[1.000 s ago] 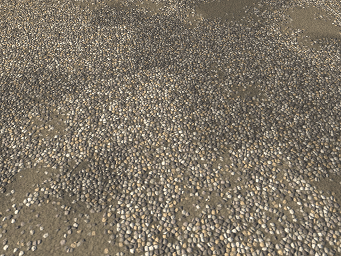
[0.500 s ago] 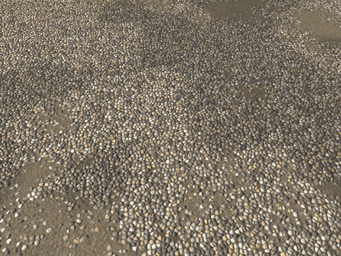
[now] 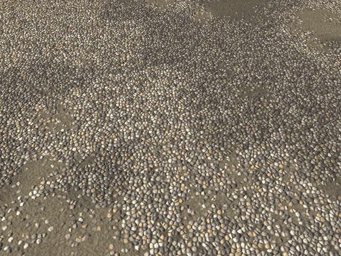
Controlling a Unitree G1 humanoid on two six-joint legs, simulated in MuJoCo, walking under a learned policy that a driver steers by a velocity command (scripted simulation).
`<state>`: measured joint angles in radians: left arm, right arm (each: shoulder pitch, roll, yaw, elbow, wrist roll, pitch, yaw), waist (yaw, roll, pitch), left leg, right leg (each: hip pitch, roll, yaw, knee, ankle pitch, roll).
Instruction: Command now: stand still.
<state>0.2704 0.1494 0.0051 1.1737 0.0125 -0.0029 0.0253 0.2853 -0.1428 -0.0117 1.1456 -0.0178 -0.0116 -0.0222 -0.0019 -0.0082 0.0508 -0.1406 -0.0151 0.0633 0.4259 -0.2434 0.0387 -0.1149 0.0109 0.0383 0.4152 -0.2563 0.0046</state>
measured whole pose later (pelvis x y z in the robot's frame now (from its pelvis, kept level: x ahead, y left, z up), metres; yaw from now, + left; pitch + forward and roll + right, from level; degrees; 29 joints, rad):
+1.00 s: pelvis +0.35 -0.02 -0.01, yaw -1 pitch +0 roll +0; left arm 0.34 0.18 0.04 1.05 0.03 -0.08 -0.01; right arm 0.20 -0.20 -0.06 1.03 -0.02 -0.08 0.01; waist 0.01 -0.02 0.07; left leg -0.30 -0.08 0.13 0.48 -0.19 0.12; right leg -0.36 -0.03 0.00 1.21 -0.30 -0.10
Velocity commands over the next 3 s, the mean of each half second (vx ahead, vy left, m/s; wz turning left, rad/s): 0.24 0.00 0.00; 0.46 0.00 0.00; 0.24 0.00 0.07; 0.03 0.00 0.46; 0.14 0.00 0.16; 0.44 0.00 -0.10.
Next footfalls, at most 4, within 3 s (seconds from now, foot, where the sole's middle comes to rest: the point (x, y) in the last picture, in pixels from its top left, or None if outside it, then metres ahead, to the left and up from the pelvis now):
0.38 right None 0.10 -0.12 -0.78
0.86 left None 0.45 0.03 -0.78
1.36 right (202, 221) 0.66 -0.11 -0.78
1.82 left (156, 251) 0.54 0.08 -0.78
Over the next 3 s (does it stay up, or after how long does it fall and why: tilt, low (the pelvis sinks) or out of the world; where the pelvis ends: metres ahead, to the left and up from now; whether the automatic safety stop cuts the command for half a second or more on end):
stays up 0.74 0.14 0.00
